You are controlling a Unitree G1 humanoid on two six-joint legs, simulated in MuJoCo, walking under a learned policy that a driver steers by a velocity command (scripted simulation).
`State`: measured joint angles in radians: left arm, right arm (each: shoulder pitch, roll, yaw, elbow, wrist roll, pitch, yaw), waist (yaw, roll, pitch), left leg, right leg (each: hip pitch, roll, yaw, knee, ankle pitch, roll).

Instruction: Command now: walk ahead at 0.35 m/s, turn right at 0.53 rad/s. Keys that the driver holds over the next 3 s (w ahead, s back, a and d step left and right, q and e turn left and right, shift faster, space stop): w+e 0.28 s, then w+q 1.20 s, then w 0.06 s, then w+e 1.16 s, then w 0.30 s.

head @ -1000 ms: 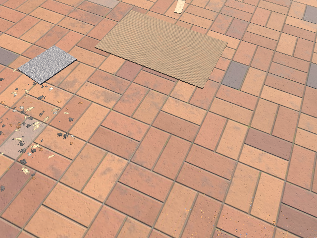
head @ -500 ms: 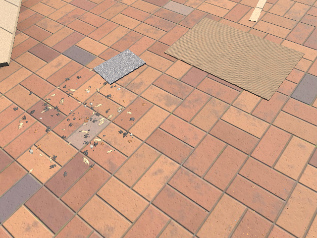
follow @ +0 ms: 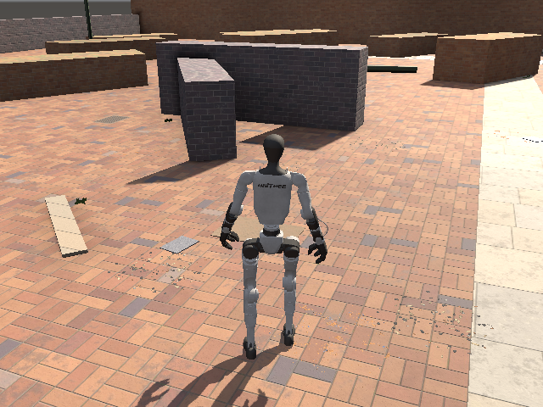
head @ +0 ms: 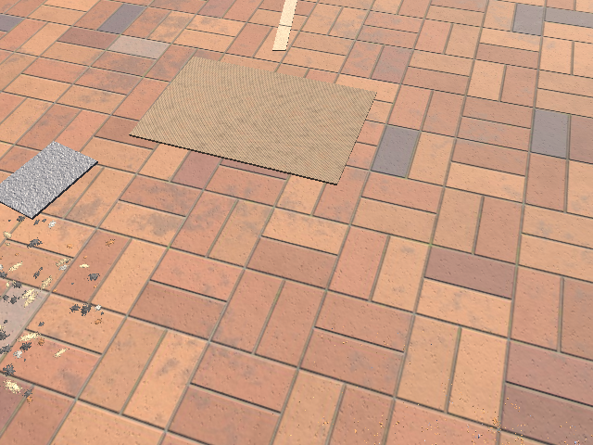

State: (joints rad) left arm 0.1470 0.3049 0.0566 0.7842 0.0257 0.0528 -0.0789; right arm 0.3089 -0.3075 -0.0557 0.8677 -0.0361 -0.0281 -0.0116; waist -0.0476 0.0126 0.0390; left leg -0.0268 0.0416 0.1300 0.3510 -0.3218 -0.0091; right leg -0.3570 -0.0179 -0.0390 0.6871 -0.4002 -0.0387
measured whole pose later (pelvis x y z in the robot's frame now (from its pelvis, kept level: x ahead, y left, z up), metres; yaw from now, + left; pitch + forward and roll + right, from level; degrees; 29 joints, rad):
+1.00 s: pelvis +0.52 -0.10 +0.00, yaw +4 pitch +2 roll +1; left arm 0.01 0.26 -0.02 0.71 0.03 -0.05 -0.02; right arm 0.44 -0.27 -0.06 0.89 -0.02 -0.04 0.00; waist -0.10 -0.03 0.04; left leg -0.03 -0.14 -0.19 0.34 -0.32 0.09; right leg -0.56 -0.03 0.05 0.59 -0.07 0.04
